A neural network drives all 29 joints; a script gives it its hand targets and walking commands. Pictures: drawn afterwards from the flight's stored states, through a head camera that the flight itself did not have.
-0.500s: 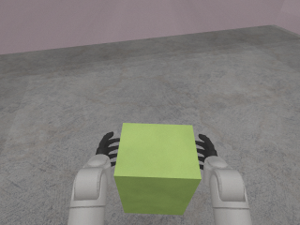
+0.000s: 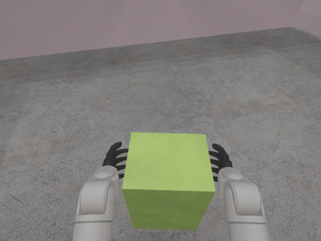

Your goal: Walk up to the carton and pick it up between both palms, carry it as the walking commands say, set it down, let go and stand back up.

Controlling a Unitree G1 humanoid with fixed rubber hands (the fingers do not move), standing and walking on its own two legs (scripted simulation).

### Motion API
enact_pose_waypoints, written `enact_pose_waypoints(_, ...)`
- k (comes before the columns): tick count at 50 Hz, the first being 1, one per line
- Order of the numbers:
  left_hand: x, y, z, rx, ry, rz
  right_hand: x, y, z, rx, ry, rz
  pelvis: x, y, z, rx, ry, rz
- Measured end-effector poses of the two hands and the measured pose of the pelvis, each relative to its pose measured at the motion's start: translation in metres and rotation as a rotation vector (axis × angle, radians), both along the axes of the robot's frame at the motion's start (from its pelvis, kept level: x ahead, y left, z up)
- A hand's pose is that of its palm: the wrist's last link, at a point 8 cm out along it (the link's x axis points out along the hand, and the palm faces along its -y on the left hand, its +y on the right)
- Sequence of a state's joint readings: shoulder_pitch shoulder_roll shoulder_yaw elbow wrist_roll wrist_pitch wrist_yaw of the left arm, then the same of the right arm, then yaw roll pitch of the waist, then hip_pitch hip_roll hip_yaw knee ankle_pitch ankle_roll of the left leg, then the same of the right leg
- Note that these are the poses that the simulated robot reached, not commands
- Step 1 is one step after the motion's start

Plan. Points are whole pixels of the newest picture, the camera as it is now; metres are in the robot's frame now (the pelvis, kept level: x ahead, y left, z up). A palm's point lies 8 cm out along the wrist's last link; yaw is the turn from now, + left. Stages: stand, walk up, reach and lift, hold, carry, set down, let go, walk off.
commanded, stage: carry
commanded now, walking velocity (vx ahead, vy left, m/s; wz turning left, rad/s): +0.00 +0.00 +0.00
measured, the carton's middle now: (166, 185) +0.29 +0.00 -0.01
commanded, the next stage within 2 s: hold in 0.26 s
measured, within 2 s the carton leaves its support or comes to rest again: neither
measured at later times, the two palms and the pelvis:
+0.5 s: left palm (113, 169) +0.30 +0.14 +0.06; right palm (223, 176) +0.28 -0.14 +0.05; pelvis +0.00 +0.01 +0.01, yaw -9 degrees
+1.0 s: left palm (105, 164) +0.31 +0.16 +0.06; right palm (214, 168) +0.30 -0.11 +0.06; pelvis +0.02 +0.03 +0.02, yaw -9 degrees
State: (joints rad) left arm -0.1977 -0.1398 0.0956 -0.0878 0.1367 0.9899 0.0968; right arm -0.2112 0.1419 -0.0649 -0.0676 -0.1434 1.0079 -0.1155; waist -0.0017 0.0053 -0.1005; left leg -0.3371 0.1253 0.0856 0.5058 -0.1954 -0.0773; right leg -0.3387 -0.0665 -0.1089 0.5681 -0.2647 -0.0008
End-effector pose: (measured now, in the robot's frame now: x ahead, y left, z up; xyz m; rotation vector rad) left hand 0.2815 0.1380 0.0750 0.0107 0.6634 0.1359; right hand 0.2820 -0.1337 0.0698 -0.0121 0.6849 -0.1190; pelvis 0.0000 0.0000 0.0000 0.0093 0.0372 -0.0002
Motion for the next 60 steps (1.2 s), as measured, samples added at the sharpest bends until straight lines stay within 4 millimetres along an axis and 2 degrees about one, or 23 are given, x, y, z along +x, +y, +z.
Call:
enact_pose_waypoints(13, -0.001, -0.001, 0.0, 0.001, 0.001, 0.001, 0.0, -0.001, 0.0, 0.001, 0.0, 0.001, 0.0, -0.002, 0.0, 0.001, 0.0, 0.0)
enact_pose_waypoints(17, 0.004, -0.005, -0.027, 0.064, 0.063, -0.065, 0.0, -0.005, -0.027, -0.028, 0.055, 0.011, -0.003, 0.002, 0.006, -0.002, -0.086, -0.067)
enact_pose_waypoints(19, 0.005, -0.008, -0.034, 0.073, 0.06, -0.095, -0.004, -0.008, -0.034, -0.039, 0.053, -0.001, -0.004, 0.004, 0.007, -0.008, -0.105, -0.103)
enact_pose_waypoints(23, 0.014, -0.007, -0.025, 0.055, 0.001, -0.109, -0.003, -0.007, -0.024, -0.05, -0.004, -0.021, -0.001, 0.009, 0.009, -0.014, -0.129, -0.147)
enact_pose_waypoints(29, 0.022, 0.015, -0.009, 0.039, -0.017, -0.07, 0.014, 0.014, -0.008, -0.048, -0.026, 0.02, 0.007, 0.02, 0.012, -0.022, -0.169, -0.155)
enact_pose_waypoints(33, 0.024, 0.026, -0.007, 0.032, -0.009, -0.056, 0.02, 0.025, -0.003, -0.062, -0.02, 0.039, 0.012, 0.028, 0.013, -0.025, -0.186, -0.145)
enact_pose_waypoints(38, 0.027, 0.031, -0.008, 0.04, 0.001, -0.071, 0.022, 0.03, -0.002, -0.07, -0.011, 0.041, 0.016, 0.035, 0.015, -0.026, -0.19, -0.148)
enact_pose_waypoints(44, 0.03, 0.029, -0.01, 0.048, 0.01, -0.087, 0.02, 0.027, -0.005, -0.062, -0.006, 0.037, 0.019, 0.037, 0.016, -0.025, -0.179, -0.163)
enact_pose_waypoints(52, 0.029, 0.018, -0.013, 0.064, 0.007, -0.106, 0.018, 0.015, -0.01, -0.054, -0.01, 0.041, 0.021, 0.029, 0.017, -0.023, -0.162, -0.147)
enact_pose_waypoints(60, 0.025, 0.007, -0.038, 0.061, 0.058, -0.121, 0.011, 0.002, -0.034, -0.027, 0.04, 0.042, 0.013, 0.018, 0.015, -0.02, -0.135, -0.136)
